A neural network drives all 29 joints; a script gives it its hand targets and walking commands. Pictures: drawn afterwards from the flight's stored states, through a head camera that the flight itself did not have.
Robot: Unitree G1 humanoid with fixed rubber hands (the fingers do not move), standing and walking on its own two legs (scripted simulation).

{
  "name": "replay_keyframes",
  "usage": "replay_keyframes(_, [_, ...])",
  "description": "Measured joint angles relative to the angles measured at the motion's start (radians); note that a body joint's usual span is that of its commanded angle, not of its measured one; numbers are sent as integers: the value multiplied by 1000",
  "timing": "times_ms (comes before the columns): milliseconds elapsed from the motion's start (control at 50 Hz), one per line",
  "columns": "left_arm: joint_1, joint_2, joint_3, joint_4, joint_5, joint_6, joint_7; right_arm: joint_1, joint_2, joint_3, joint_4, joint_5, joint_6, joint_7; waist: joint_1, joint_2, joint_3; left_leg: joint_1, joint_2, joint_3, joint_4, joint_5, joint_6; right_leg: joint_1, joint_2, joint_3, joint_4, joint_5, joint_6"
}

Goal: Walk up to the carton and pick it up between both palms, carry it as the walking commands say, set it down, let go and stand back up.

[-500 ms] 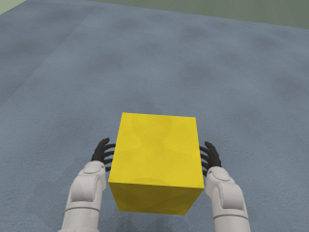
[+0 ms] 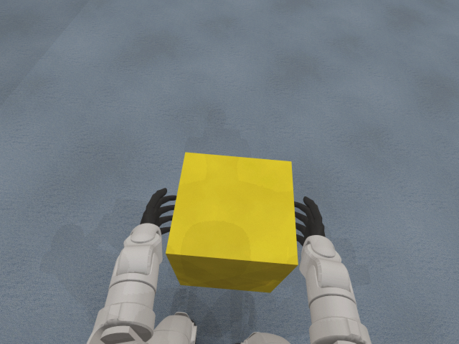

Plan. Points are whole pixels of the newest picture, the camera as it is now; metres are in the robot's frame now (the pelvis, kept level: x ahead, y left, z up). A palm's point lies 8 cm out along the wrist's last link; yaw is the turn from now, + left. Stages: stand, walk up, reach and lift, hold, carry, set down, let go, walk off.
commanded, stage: set down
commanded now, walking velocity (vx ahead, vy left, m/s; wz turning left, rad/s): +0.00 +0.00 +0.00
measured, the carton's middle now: (231, 228) +0.34 +0.00 -0.10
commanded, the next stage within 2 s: none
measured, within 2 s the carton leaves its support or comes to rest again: neither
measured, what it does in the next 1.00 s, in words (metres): lowers itself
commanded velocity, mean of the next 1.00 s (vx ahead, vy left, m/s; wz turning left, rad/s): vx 0.00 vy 0.00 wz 0.00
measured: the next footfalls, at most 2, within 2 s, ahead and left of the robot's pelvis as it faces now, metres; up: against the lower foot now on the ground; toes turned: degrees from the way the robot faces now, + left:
none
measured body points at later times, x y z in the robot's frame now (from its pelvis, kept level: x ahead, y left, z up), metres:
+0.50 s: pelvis -0.03 +0.01 -0.06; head +0.14 +0.04 +0.36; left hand +0.34 +0.15 -0.14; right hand +0.33 -0.16 -0.12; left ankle +0.08 +0.10 -0.72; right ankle +0.01 -0.09 -0.72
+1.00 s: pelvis -0.04 +0.01 -0.10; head +0.20 +0.04 +0.28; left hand +0.37 +0.15 -0.22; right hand +0.35 -0.16 -0.21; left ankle +0.08 +0.10 -0.72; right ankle +0.01 -0.09 -0.72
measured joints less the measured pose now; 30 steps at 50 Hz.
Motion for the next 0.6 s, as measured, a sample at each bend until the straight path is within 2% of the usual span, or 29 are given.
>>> replay_keyframes(260, [-87, 0, 12, 52, 1, -142, 6, -54, 5, -59, 14, -6, -145, 15, -8, 0, 4, -276, 1, 0, 160, -31, 6, -277, 0, 0, 168, -38, 2])
replay_keyframes(600, [-229, 30, 26, 68, 1, -197, 29, -220, -24, -97, 59, -6, -208, 24, -11, 0, -1, -614, 1, 0, 392, -81, 6, -622, 0, -2, 423, -103, 2])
